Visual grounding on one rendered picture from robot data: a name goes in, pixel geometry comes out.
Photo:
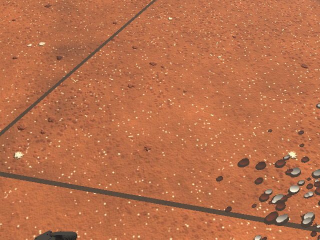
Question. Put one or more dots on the left robot hand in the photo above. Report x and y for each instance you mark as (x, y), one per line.
(60, 235)

